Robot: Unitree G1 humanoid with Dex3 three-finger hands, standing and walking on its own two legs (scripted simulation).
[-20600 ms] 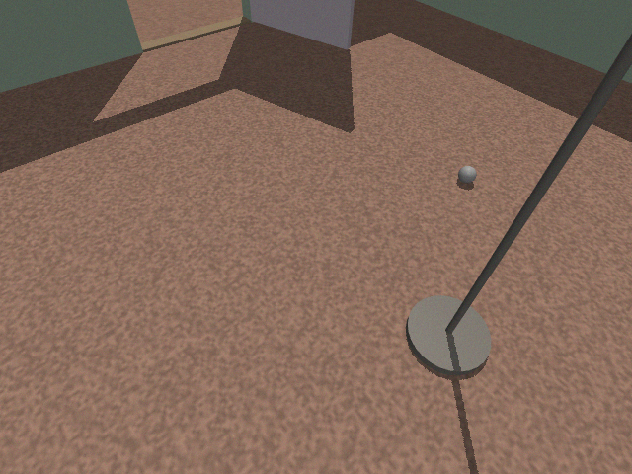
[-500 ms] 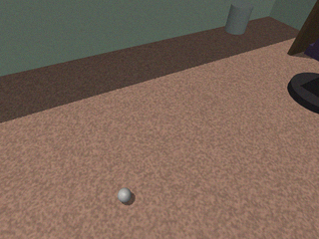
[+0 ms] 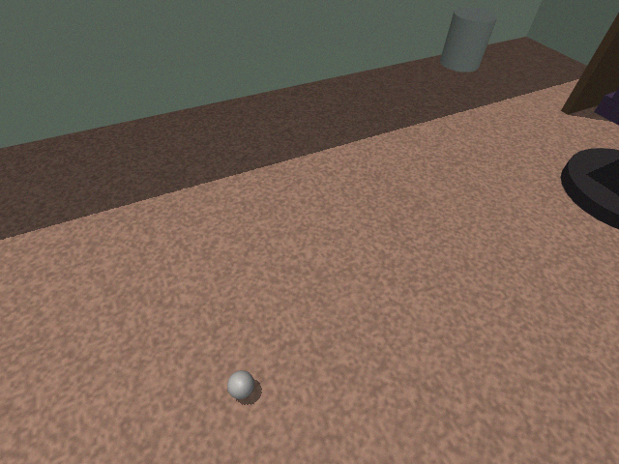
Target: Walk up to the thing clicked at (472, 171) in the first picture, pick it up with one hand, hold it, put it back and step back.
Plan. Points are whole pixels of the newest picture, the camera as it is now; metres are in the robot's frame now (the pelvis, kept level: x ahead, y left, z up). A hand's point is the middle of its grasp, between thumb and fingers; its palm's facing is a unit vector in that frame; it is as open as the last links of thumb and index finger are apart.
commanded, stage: walk up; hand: left
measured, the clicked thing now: (240, 384) +0.47 +0.20 -0.74
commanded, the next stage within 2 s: stand in 0.52 s
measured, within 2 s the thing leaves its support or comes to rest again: neither
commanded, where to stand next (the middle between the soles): +0.05 -0.01 m, yaw +0 degrees
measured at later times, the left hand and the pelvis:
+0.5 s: hand out of the picture +0.08 +0.25 -0.16, palm faces +0.00 -0.95 -0.32, open 7.4 cm; pelvis +0.01 +0.00 +0.00, yaw +0 degrees
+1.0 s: hand out of the picture +0.08 +0.25 -0.15, palm faces -0.01 -0.94 -0.34, open 7.4 cm; pelvis +0.01 +0.00 +0.00, yaw +1 degrees
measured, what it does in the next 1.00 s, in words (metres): stands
